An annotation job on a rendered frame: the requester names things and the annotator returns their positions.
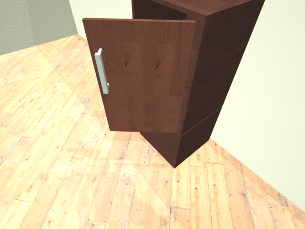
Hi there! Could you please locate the cupboard door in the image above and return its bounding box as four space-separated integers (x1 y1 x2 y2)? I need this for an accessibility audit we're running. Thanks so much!
82 18 196 133

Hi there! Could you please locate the handle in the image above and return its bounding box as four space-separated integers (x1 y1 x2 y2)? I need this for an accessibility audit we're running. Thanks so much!
94 49 109 94

